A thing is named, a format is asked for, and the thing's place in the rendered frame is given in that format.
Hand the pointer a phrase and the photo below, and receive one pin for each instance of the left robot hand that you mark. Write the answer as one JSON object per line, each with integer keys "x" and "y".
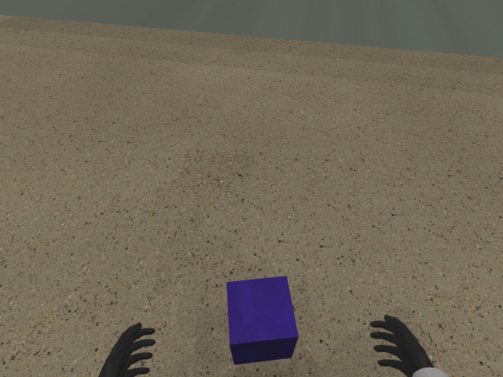
{"x": 120, "y": 358}

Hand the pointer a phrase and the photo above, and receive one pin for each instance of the carton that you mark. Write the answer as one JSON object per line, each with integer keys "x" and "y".
{"x": 262, "y": 324}

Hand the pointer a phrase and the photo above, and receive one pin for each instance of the right robot hand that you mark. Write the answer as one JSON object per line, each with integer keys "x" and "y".
{"x": 412, "y": 355}

